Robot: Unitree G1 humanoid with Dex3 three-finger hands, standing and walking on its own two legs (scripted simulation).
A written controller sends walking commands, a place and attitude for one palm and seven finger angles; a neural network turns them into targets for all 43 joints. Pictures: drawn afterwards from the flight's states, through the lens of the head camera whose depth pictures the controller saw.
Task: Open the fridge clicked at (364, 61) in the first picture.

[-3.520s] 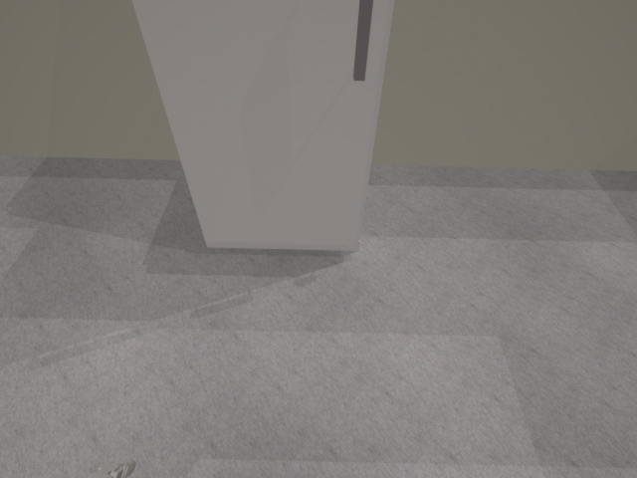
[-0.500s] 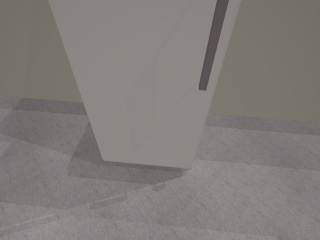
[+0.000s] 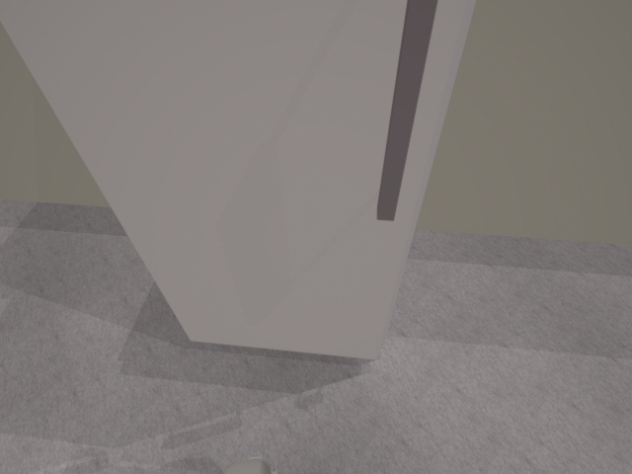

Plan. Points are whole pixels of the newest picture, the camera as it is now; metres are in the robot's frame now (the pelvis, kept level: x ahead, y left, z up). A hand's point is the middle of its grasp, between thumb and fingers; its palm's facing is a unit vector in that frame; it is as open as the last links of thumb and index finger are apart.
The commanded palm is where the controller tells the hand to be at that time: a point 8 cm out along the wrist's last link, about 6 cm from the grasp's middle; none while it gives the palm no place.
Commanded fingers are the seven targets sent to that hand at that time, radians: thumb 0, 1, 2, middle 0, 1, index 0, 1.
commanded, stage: come to a stop and stand still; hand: right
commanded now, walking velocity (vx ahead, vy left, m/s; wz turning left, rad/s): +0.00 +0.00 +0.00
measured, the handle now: (405, 81) +0.53 -0.08 +0.24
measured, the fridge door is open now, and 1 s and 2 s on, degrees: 0 0 0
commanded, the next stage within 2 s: look again from close up in 2.00 s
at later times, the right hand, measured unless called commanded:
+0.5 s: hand out of the picture +0.12 -0.19 -0.19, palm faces +0.07 +0.98 -0.17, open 7.3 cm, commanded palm none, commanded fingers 0.00 -0.90 -0.90 0.20 0.30 0.20 0.30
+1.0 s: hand out of the picture +0.01 -0.15 -0.18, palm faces +0.01 +0.98 -0.19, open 7.3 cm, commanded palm none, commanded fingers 0.00 -0.90 -0.90 0.20 0.30 0.20 0.30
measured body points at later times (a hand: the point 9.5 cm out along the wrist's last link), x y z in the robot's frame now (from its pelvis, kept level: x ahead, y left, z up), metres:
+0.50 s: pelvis +0.04 -0.01 -0.02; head +0.07 -0.03 +0.43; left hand +0.08 +0.23 -0.16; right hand +0.12 -0.24 -0.18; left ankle +0.10 +0.14 -0.73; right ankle +0.05 -0.09 -0.74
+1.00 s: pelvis +0.00 +0.02 +0.00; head +0.00 +0.02 +0.45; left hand -0.01 +0.24 -0.17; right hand +0.01 -0.20 -0.16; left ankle -0.02 +0.15 -0.74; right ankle +0.05 -0.09 -0.74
